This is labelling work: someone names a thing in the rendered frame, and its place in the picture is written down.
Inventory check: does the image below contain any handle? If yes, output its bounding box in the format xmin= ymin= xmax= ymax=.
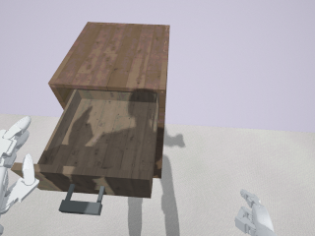
xmin=58 ymin=184 xmax=105 ymax=216

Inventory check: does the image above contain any right robot hand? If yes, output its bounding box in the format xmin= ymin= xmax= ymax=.
xmin=234 ymin=189 xmax=275 ymax=236

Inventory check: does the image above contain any cabinet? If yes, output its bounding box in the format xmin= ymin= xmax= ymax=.
xmin=48 ymin=22 xmax=170 ymax=179

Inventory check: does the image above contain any left robot hand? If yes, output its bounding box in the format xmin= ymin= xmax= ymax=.
xmin=0 ymin=115 xmax=39 ymax=218

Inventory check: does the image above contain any drawer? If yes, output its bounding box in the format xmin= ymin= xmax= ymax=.
xmin=10 ymin=88 xmax=159 ymax=199

